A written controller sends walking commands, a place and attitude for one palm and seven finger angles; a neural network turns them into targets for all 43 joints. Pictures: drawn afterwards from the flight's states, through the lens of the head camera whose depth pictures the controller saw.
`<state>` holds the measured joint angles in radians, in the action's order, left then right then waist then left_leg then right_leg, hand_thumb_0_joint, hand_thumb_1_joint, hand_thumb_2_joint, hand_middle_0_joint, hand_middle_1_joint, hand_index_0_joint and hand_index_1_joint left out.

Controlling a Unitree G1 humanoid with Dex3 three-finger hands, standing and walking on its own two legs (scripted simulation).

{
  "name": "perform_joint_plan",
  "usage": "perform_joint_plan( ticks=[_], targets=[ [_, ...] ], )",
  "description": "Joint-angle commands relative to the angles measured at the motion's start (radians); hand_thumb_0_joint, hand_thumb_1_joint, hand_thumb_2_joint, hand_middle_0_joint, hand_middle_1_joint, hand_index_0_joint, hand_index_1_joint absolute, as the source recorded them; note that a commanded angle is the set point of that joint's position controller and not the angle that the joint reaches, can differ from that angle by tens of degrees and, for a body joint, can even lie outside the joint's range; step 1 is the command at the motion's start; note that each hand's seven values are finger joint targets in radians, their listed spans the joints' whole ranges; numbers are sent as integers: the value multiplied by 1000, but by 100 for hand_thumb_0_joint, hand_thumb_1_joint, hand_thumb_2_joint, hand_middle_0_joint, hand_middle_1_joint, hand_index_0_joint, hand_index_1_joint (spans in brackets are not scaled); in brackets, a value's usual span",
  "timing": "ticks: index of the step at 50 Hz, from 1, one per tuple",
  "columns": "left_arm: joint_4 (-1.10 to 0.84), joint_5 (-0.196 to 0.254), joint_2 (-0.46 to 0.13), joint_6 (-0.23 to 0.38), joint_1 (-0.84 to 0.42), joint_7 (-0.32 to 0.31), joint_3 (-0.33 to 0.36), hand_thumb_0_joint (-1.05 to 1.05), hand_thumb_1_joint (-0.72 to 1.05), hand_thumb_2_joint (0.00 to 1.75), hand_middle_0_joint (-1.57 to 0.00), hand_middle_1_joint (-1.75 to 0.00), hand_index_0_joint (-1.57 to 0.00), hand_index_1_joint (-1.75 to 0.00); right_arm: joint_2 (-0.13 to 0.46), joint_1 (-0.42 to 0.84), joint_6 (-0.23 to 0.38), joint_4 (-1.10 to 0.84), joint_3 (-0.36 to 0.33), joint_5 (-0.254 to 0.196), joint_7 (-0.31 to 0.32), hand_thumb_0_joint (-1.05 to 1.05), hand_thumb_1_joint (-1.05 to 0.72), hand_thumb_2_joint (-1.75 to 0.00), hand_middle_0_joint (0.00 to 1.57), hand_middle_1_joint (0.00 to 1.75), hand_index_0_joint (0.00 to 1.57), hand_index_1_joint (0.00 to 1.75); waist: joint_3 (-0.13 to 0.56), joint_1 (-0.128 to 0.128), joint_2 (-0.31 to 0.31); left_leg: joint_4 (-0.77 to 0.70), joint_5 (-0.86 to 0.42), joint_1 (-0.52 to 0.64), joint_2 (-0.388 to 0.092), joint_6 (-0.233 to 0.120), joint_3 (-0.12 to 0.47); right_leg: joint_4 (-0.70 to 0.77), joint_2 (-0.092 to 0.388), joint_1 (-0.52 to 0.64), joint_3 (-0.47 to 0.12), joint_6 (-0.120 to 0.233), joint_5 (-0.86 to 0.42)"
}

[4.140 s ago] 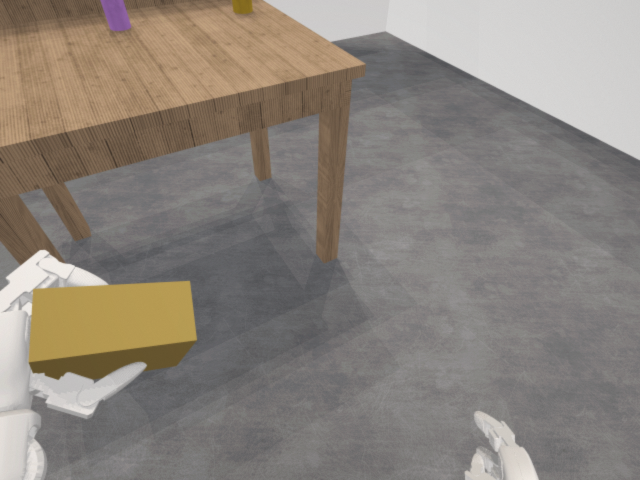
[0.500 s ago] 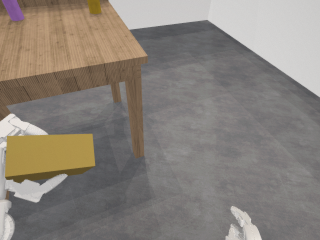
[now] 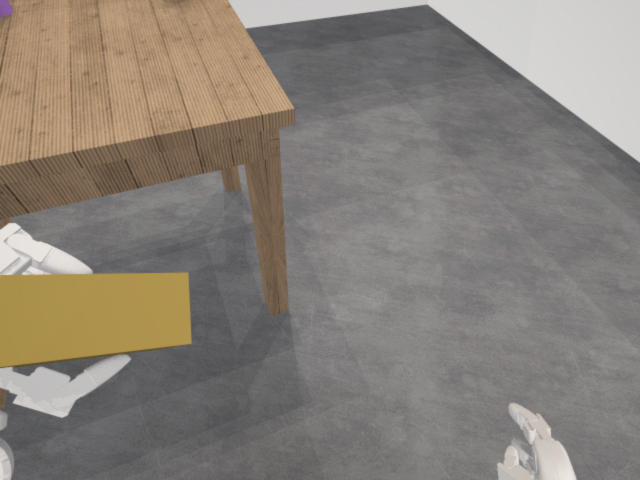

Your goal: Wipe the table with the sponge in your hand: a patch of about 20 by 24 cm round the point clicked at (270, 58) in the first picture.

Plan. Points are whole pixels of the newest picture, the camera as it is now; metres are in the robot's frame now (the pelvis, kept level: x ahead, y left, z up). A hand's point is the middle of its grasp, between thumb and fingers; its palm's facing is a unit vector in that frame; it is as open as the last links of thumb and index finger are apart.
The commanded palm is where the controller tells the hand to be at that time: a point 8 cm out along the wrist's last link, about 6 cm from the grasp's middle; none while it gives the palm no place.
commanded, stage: take the last steps up to it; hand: left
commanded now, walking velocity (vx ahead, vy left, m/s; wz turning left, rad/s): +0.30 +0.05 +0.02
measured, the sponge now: (124, 318) +0.23 +0.19 +0.16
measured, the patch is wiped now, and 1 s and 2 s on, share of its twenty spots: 0.00 0.00 0.00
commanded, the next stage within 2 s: come to a stop and stand still in 1.22 s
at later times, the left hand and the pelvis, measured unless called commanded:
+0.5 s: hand (144, 213) +0.34 +0.21 +0.17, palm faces +0.40 -0.80 -0.45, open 10.3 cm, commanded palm +0.27 +0.26 +0.18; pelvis +0.12 -0.03 +0.00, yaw +1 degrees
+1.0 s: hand (161, 132) +0.45 +0.22 +0.19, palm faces +0.37 -0.82 -0.45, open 10.3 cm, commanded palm +0.40 +0.27 +0.18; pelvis +0.24 -0.01 +0.01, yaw +0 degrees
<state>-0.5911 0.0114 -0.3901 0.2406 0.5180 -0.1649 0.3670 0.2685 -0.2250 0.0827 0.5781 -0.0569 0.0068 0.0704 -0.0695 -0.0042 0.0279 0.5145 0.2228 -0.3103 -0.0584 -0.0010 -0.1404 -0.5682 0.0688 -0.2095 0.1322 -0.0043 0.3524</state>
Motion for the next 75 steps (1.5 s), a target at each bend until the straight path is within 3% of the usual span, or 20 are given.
perform_joint_plan(
  ticks=[1,5,16,17,19,25,34,35,38,40,44,52,53,55,56,60,64,69,72,75],
  targets=[
    [-135,14,-143,75,-132,-30,109,0,10,130,-120,-160,-120,-160,68,63,52,-147,-18,-15,0,0,-90,-90,20,30,20,30,199,-8,-338,-218,-178,336,-346,-208,519,-492,-46,-339,-42,-4,307],
    [-171,6,-145,71,-117,-6,101,0,10,130,-120,-160,-120,-160,53,69,78,-100,-14,-18,-12,0,-90,-90,20,30,20,30,141,-3,-194,-206,-173,263,-302,-230,392,-595,33,-474,-106,-21,122],
    [-78,10,-137,28,-133,-6,106,0,10,130,-120,-160,-120,-160,35,93,76,-87,18,-7,5,0,-90,-90,20,30,20,30,154,9,-194,-51,-91,83,-199,-101,99,52,-52,12,73,-24,-72],
    [-71,6,-139,27,-150,-6,103,0,10,130,-120,-160,-120,-160,29,95,68,-85,17,-10,5,0,-90,-90,20,30,20,30,177,13,-120,97,-63,25,-158,-79,63,125,-14,115,11,1,-106],
    [-76,7,-198,22,-179,-12,137,0,10,130,-120,-160,-120,-160,-1,130,60,-113,31,-12,-1,0,-90,-90,20,30,20,30,179,26,281,599,349,-363,39,-3,26,277,362,285,-612,194,-254],
    [-161,9,-166,66,-101,-4,142,0,10,130,-120,-160,-120,-160,17,137,26,-86,25,-5,-17,0,-90,-90,20,30,20,30,160,-1,54,558,145,-299,-60,34,119,238,283,132,-209,160,-489],
    [-178,14,-148,45,-86,-40,125,0,10,130,-120,-160,-120,-160,26,76,29,-142,0,-3,3,0,-90,-90,20,30,20,30,203,5,55,-55,-65,114,25,3,-58,57,176,84,-103,88,-381],
    [-182,13,-150,51,-115,-41,119,0,10,130,-120,-160,-120,-160,45,63,30,-139,-10,-5,9,0,-90,-90,20,30,20,30,219,-11,-30,-88,-82,221,-8,-20,-11,-67,148,13,-80,62,-348],
    [-161,13,-194,73,-173,-24,121,0,10,130,-120,-160,-120,-160,57,91,46,-142,0,0,5,0,-90,-90,20,30,20,30,200,-6,-348,-229,-165,310,-391,-242,590,-606,-17,-371,-100,-1,290],
    [-177,7,-171,67,-158,-12,111,0,10,130,-120,-160,-120,-160,53,84,55,-117,-8,-13,-8,0,-90,-90,20,30,20,30,152,-7,-204,-208,-186,275,-357,-256,475,-656,28,-459,-133,-13,196],
    [-243,14,-133,54,-58,-3,105,0,10,130,-120,-160,-120,-160,50,82,72,-112,-1,-12,-19,0,-90,-90,20,30,20,30,178,11,-277,-209,-196,145,-247,-174,198,-478,29,-324,-49,-29,50],
    [-77,14,-123,25,-122,-11,100,0,10,130,-120,-160,-120,-160,39,86,60,-95,15,-14,8,0,-90,-90,20,30,20,30,169,7,-178,-44,-22,65,-194,-86,84,77,-42,22,63,-30,-65],
    [-72,5,-130,23,-149,-9,96,0,10,130,-120,-160,-120,-160,31,81,53,-95,16,-12,8,0,-90,-90,20,30,20,30,184,4,-70,93,48,5,-142,-59,41,147,23,91,-35,3,-107],
    [-65,11,-208,21,-165,-20,152,0,10,130,-120,-160,-120,-160,7,118,53,-109,34,-9,4,0,-90,-90,20,30,20,30,172,24,250,509,356,-313,30,9,31,273,362,215,-560,176,-327],
    [-40,22,-176,21,-150,-12,129,0,10,130,-120,-160,-120,-160,26,96,52,-84,18,-9,-3,0,-90,-90,20,30,20,30,180,17,259,631,315,-324,6,20,120,277,366,202,-554,180,-304],
    [-116,7,-169,54,-76,-14,147,0,10,130,-120,-160,-120,-160,8,140,20,-81,37,-6,-11,0,-90,-90,20,30,20,30,170,5,96,579,193,-302,-21,39,105,183,282,195,-223,145,-730],
    [-187,10,-171,65,-25,-28,162,0,10,130,-120,-160,-120,-160,6,129,15,-122,23,-1,-9,0,-90,-90,20,30,20,30,217,22,122,238,116,-151,-4,26,17,156,252,202,-129,133,-739],
    [-206,17,-154,49,-32,-37,140,0,10,130,-120,-160,-120,-160,27,83,7,-151,2,-3,6,0,-90,-90,20,30,20,30,235,0,10,-98,-178,140,9,20,-3,10,160,106,-79,50,-569],
    [-159,22,-161,57,-41,-21,134,0,10,130,-120,-160,-120,-160,54,61,13,-157,-7,-6,0,0,-90,-90,20,30,20,30,242,9,-291,-131,-814,300,-312,-141,366,-262,-26,-177,-70,-28,209],
    [-209,9,-151,54,-90,-10,103,0,10,130,-120,-160,-120,-160,58,55,37,-135,-4,0,-22,0,-90,-90,20,30,20,30,237,5,-254,-97,-820,314,-295,-137,280,-280,-27,-196,-103,-22,151]
  ],
)
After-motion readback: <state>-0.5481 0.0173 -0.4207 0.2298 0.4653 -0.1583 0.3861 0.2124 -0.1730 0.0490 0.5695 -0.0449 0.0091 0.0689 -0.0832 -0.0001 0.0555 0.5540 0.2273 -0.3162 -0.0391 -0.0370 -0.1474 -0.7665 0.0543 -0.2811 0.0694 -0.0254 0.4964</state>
